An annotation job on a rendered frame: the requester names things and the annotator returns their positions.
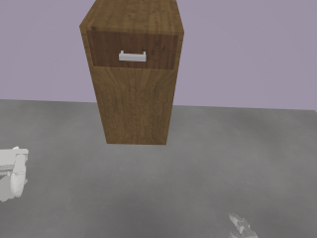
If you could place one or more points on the left robot hand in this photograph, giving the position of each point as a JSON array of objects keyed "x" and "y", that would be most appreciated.
[{"x": 13, "y": 171}]

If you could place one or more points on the drawer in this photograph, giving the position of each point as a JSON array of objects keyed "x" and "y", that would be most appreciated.
[{"x": 105, "y": 47}]

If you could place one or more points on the right robot hand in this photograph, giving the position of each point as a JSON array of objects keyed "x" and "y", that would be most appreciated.
[{"x": 243, "y": 227}]

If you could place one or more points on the handle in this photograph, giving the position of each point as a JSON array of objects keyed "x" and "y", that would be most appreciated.
[{"x": 132, "y": 57}]

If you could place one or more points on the cabinet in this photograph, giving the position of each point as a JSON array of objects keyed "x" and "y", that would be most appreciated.
[{"x": 134, "y": 104}]

